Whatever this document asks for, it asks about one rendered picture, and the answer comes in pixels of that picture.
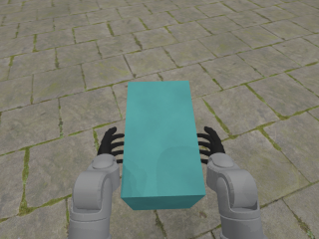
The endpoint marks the carton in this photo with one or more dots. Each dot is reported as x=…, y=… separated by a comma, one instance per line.
x=161, y=161

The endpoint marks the robot right forearm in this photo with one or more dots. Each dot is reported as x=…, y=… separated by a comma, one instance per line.
x=237, y=198

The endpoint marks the robot right hand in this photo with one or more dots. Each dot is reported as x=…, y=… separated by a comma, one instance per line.
x=214, y=143

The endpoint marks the robot left hand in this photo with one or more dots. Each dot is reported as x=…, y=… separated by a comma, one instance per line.
x=107, y=145

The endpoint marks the robot left forearm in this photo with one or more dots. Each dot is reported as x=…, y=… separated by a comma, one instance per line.
x=92, y=195

